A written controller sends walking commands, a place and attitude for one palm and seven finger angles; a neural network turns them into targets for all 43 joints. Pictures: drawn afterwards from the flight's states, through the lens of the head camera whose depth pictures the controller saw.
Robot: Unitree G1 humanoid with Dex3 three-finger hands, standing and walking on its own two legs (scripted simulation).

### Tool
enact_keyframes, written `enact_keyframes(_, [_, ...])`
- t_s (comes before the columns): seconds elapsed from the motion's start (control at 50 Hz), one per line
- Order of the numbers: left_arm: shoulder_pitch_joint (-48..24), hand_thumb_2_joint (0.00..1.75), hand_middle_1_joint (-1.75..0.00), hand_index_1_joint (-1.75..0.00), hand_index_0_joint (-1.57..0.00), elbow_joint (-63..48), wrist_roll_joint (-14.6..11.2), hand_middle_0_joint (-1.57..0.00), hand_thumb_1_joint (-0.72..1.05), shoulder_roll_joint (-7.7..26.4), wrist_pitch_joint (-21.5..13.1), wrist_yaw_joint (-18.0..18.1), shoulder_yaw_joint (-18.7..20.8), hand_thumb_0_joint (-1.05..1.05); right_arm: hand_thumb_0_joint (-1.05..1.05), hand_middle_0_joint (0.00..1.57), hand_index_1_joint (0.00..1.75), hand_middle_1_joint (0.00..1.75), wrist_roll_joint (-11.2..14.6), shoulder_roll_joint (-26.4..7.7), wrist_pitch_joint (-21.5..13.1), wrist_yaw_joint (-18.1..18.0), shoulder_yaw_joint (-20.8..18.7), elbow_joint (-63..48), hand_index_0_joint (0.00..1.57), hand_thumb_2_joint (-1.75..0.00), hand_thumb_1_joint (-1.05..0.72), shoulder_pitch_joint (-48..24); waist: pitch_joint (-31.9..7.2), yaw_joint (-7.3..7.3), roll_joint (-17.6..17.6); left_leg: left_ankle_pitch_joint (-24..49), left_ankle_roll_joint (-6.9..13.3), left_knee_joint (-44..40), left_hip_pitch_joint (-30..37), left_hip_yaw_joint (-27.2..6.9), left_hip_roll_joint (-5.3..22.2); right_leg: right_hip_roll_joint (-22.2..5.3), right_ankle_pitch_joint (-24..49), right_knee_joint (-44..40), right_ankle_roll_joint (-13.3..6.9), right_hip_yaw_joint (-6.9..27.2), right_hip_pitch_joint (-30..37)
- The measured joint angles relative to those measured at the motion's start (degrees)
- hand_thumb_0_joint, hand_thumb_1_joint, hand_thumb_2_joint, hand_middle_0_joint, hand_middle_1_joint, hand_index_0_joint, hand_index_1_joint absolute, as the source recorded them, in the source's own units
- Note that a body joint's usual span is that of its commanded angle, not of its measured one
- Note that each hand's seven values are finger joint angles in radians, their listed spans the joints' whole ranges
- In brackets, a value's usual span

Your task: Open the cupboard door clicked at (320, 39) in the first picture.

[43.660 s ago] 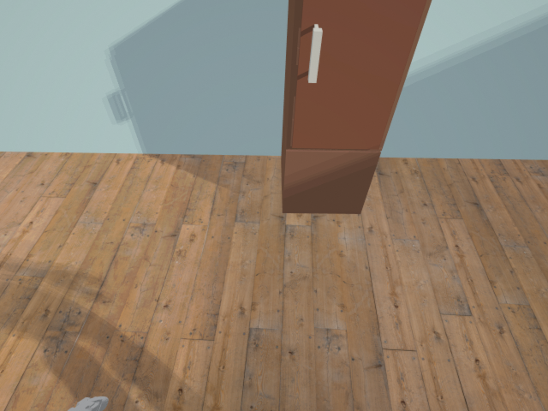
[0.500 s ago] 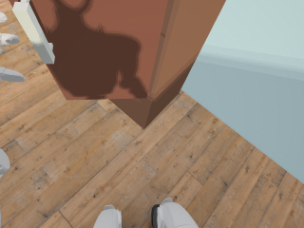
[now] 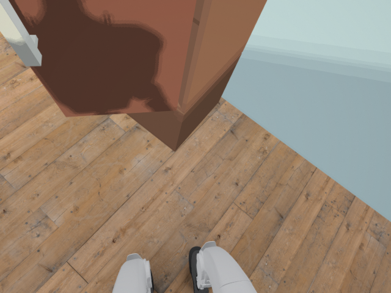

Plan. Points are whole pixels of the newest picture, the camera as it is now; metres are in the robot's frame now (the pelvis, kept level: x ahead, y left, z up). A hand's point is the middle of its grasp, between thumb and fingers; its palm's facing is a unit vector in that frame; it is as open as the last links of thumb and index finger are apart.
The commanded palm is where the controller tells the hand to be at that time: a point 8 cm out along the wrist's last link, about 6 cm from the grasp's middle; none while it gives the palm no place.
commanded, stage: slide the fingers in behind the handle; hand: left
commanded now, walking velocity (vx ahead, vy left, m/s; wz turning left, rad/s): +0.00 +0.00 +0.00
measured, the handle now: (12, 17) +0.59 +0.25 +0.10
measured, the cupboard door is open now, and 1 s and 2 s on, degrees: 46 46 47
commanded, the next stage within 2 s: close the thumb around the handle in 1.52 s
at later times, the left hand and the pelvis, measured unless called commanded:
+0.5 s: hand out of the picture +0.52 +0.28 +0.10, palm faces +0.03 -1.00 -0.01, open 14.0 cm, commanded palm +0.51 +0.30 +0.10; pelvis +0.01 +0.00 +0.01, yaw +1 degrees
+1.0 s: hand (18, 43) +0.53 +0.23 +0.10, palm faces +0.03 -1.00 -0.02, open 14.0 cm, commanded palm +0.51 +0.27 +0.10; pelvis +0.01 -0.01 +0.01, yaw +1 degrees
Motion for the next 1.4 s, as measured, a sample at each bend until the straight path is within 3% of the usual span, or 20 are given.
enact_keyframes(0.28, [5.8, 0.3, -1.2, -1.2, -0.3, -5.1, -1.5, -0.3, -0.5, -6.9, -0.3, 2.9, -0.7, -0.01, 0.0, 0.2, 0.3, 0.3, -0.3, 0.8, 0.8, 1.5, -1.1, -0.9, 0.21, -0.9, -0.9, -0.4, -1.4, 1.19, 0.2, -0.5, 0.2, -1.8, 3.7, 0.5, 0.0, 0.0, -0.4, -1.8, 0.3, 0.5, 3.6])
enact_keyframes(0.7, [6.8, 0.3, -1.2, -1.2, -0.3, -6.3, -2.4, -0.3, -0.5, -13.0, -2.3, 6.5, -4.3, -0.01, 0.0, 0.2, 0.3, 0.3, -0.3, 0.9, 0.3, 1.6, -1.9, -0.3, 0.21, -0.9, -0.9, -2.2, -1.6, 2.49, 0.3, -0.4, -0.1, -2.5, 5.7, 0.3, -0.5, -0.4, -1.0, -1.4, 0.0, 0.4, 5.2])
enact_keyframes(1.16, [6.3, 0.3, -1.2, -1.2, -0.29, -5.8, -1.6, -0.29, -0.5, -15.5, -3.2, 11.2, -4.7, -0.01, 0.0, 0.2, 0.3, 0.3, -0.5, 1.0, -0.8, 1.8, -2.4, 0.6, 0.21, -0.9, -0.91, -0.9, -1.5, 1.88, 0.6, 0.2, -0.6, -3.3, 6.3, 0.9, -0.3, -0.2, -0.8, -0.9, -0.6, 1.0, 4.9])
enact_keyframes(1.4, [7.2, 0.3, -1.19, -1.2, -0.28, -5.7, -1.9, -0.28, -0.5, -16.3, -3.9, 10.8, -5.1, -0.01, 0.0, 0.2, 0.3, 0.3, -0.3, 0.8, -0.9, 1.8, -2.5, 0.8, 0.21, -0.9, -0.91, -1.4, -1.7, 2.43, 0.6, 0.3, -0.7, -3.8, 7.3, 0.9, -0.5, -0.3, -0.9, -1.2, -0.6, 1.0, 5.9])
